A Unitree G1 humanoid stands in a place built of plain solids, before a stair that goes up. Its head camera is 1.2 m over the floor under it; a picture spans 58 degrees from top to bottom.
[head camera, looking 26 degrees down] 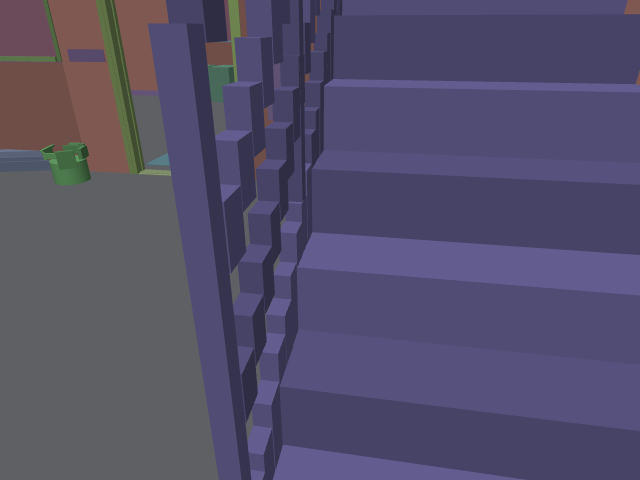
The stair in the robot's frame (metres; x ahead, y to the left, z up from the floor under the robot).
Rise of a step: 0.21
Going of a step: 0.23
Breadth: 1.07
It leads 9 degrees to the right of straight ahead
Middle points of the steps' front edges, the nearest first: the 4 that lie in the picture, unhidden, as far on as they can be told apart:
0.71 -0.38 0.41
0.94 -0.42 0.62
1.16 -0.45 0.83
1.39 -0.49 1.04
